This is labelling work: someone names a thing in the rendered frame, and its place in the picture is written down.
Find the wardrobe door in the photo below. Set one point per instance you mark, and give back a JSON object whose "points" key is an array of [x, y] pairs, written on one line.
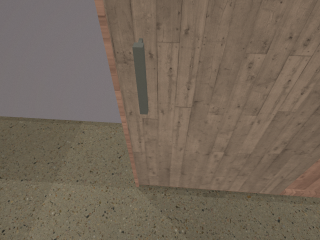
{"points": [[233, 90], [309, 180]]}

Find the handle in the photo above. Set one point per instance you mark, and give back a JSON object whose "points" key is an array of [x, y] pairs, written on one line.
{"points": [[140, 74]]}

